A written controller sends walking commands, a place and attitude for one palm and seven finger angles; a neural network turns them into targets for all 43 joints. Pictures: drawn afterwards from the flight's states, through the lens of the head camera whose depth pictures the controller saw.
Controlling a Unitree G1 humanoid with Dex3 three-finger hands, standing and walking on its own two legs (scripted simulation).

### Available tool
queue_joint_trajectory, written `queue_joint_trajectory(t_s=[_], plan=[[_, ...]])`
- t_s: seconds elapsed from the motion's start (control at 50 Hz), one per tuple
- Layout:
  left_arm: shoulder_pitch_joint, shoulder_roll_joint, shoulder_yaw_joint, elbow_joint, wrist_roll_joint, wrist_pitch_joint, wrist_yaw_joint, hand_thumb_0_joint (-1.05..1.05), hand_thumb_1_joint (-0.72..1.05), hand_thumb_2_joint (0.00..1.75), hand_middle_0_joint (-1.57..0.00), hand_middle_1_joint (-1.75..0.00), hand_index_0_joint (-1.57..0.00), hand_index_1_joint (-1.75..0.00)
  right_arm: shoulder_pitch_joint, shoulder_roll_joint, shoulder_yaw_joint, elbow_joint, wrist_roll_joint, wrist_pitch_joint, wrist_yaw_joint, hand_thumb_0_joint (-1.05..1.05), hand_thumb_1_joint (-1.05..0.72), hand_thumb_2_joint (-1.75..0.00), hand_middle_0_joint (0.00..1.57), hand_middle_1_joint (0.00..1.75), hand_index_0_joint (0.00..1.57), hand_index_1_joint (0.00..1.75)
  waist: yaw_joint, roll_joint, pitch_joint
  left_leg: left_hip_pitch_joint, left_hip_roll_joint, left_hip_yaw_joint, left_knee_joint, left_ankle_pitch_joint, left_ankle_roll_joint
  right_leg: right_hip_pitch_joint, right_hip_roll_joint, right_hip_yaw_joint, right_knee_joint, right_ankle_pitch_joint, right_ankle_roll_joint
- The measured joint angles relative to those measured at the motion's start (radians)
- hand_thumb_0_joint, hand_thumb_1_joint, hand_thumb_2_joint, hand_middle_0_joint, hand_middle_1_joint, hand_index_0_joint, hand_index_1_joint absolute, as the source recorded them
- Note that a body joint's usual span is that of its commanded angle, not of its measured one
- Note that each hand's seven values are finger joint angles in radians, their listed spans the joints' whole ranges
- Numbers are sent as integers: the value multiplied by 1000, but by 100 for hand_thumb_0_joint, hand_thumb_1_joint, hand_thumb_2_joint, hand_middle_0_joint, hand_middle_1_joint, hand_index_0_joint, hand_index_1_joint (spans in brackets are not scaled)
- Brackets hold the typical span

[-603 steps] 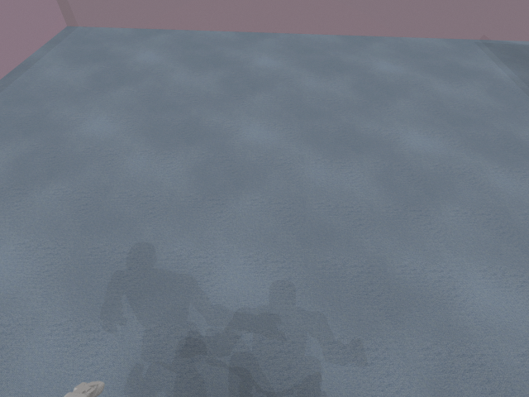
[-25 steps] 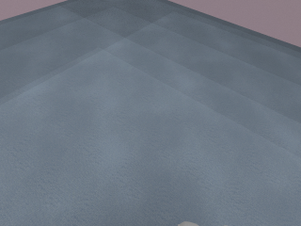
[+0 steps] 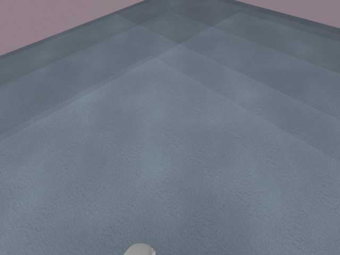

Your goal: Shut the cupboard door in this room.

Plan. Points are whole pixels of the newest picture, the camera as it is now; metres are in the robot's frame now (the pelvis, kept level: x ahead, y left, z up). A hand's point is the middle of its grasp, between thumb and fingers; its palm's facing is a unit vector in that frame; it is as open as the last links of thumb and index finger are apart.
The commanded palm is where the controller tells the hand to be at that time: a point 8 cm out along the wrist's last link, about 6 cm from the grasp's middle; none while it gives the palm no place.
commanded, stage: turn or walk to find it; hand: left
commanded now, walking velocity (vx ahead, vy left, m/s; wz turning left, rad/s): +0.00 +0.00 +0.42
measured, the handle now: out of the picture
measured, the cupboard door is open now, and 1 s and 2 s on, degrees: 88 88 88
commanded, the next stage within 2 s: none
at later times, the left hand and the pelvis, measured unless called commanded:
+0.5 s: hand out of the picture -0.02 +0.28 -0.17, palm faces +0.26 -0.93 -0.26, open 7.4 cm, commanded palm none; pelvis -0.02 +0.06 +0.00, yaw +11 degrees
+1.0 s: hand out of the picture -0.05 +0.19 -0.15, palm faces +0.44 -0.86 -0.27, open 7.4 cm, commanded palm none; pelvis -0.04 -0.01 +0.00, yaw +26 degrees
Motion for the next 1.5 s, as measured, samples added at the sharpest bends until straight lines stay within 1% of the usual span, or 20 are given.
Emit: queue_joint_trajectory(t_s=[0.18, 0.24, 0.28, 0.32, 0.38, 0.44, 0.6, 0.66, 0.72, 0.76, 0.8, 0.86, 0.94, 1.06, 1.16, 1.22, 1.24, 1.3, 1.36, 1.5], plan=[[35, 44, 16, 32, 13, 1, -5, 1, 91, 90, -21, -30, -20, -30, -75, 5, 24, -1, 13, -9, -6, 0, -91, -90, 20, 30, 19, 30, 48, -45, 24, 161, 26, 70, -351, -106, 1, -31, -60, -71, 49, -17, 30], [54, 71, 25, 46, 6, 11, -6, 1, 91, 90, -21, -30, -20, -30, -105, 6, 34, -28, 15, -32, -5, 0, -91, -90, 20, 30, 19, 30, 56, -55, 21, 251, 19, 106, -579, 16, 27, -61, -82, -95, 120, -48, 56], [55, 101, 35, 58, 1, 32, -5, 1, 91, 90, -21, -30, -20, -30, -132, 25, 37, -39, 12, -48, -5, 0, -91, -90, 20, 30, 19, 30, 67, -95, 30, 249, -7, 119, -572, 10, 77, -112, -95, -36, 243, -142, 78], [51, 115, 40, 73, 0, 58, 1, 1, 91, 90, -21, -30, -20, -30, -143, 37, 46, -53, 9, -60, -11, 0, -91, -90, 20, 30, 19, 30, 71, -101, 29, 253, -11, 114, -572, 7, 96, -169, -63, 34, 398, -228, 93], [36, 121, 43, 81, -2, 64, -6, 1, 91, 90, -20, -30, -20, -30, -148, 46, 55, -62, 8, -65, -22, 0, -91, -90, 20, 30, 20, 30, 69, -88, 22, 277, -17, 93, -631, 44, 104, -230, -32, 85, 552, -190, 106], [20, 119, 41, 68, -2, 55, -11, 1, 91, 90, -20, -30, -20, -30, -145, 53, 60, -64, 9, -68, -23, 0, -91, -90, 20, 30, 20, 30, 69, -78, 15, 296, -29, 74, -686, 82, 110, -255, -24, 109, 590, -144, 119], [-42, 90, 31, 20, -5, 49, -9, 1, 91, 90, -20, -30, -20, -30, -99, 63, 53, -60, 4, -59, -17, 0, -91, -90, 21, 30, 20, 30, 37, -53, 7, 283, -57, 16, -710, 119, 103, -214, 0, 139, 439, -157, 126], [-65, 73, 23, 3, -9, 41, -9, 1, 91, 90, -20, -30, -20, -30, -75, 56, 45, -52, 1, -51, -17, 0, -91, -90, 21, 30, 20, 30, 18, -34, 7, 259, -62, -11, -687, 118, 89, -162, 20, 138, 308, -159, 116], [-73, 58, 14, -18, -11, 20, -9, 1, 91, 90, -20, -30, -20, -30, -48, 46, 36, -42, 5, -41, -15, 0, -91, -90, 21, 30, 20, 30, 10, -20, 1, 221, -72, -35, -635, 103, 67, -77, 36, 123, 97, -42, 98], [-73, 36, 7, -22, -3, 4, -6, 1, 91, 90, -20, -30, -20, -30, -37, 28, 24, -33, 10, -32, -15, 0, -91, -90, 21, 30, 20, 30, 2, 16, 7, 175, -65, -51, -526, 17, 58, -69, 49, 89, 87, -10, 29], [-63, 23, 2, -29, -2, 0, -6, 1, 91, 90, -21, -30, -20, -30, -24, 18, 13, -24, 7, -15, -13, 0, -91, -90, 21, 30, 20, 30, 0, 18, 5, 105, -75, -37, -322, -88, 51, -61, 34, 63, 88, -17, -3], [-42, 8, 0, -26, -3, 2, -4, 1, 91, 90, -21, -30, -20, -30, -14, 3, 2, -11, 2, -3, -4, 0, -91, -90, 20, 30, 20, 30, 1, 21, 6, 32, -55, -12, -80, -56, 36, -35, 21, 34, 48, 0, -10], [-16, 2, 0, -8, -1, 2, 0, 1, 91, 90, -21, -30, -20, -30, -2, -5, -1, -2, 0, 0, 1, 0, -91, -90, 20, 30, 19, 30, 1, 10, 5, 18, -11, -1, 5, -8, 10, -19, 5, -2, 11, 22, -13], [19, 11, 5, 18, 7, -1, -2, 1, 91, 90, -21, -30, -20, -30, -19, -1, 7, 13, 3, 6, -1, 0, -91, -90, 20, 30, 19, 30, 26, -18, 12, 91, 27, 20, -138, -64, -6, -27, -26, -48, 4, 33, -8], [42, 42, 16, 43, 13, 5, -5, 1, 91, 90, -21, -30, -20, -30, -71, 9, 22, 2, 13, -5, -4, 0, -91, -90, 20, 30, 19, 30, 57, -43, 22, 170, 25, 68, -332, -119, 7, -53, -57, -84, 33, 34, 10], [57, 69, 28, 59, 10, 14, -5, 1, 91, 90, -21, -30, -20, -30, -102, 17, 31, -23, 17, -26, -6, 0, -91, -90, 20, 30, 19, 30, 64, -61, 21, 241, 16, 105, -516, -41, 20, -81, -80, -105, 84, 20, 32], [65, 79, 32, 61, 6, 20, -6, 1, 91, 90, -21, -30, -20, -30, -109, 19, 34, -32, 16, -36, -5, 0, -91, -90, 20, 30, 19, 30, 64, -66, 16, 262, 11, 107, -580, 4, 43, -100, -91, -109, 120, 6, 42], [64, 111, 42, 82, 3, 58, -3, 1, 91, 90, -21, -30, -20, -30, -131, 45, 43, -50, 9, -54, -8, 0, -91, -90, 20, 30, 19, 30, 73, -102, 19, 255, -12, 113, -566, 14, 97, -184, -73, -1, 329, -177, 81], [46, 120, 46, 91, 3, 71, -10, 1, 91, 90, -20, -30, -20, -30, -131, 56, 54, -56, 6, -58, -18, 0, -91, -90, 20, 30, 19, 30, 67, -93, 12, 273, -19, 88, -622, 48, 109, -247, -34, 71, 507, -163, 97], [7, 110, 39, 56, 0, 50, -13, 1, 91, 90, -20, -30, -20, -30, -111, 67, 58, -50, 10, -63, -21, 0, -91, -90, 21, 30, 20, 30, 59, -75, -1, 293, -48, 42, -727, 125, 122, -258, -12, 130, 551, -110, 127]])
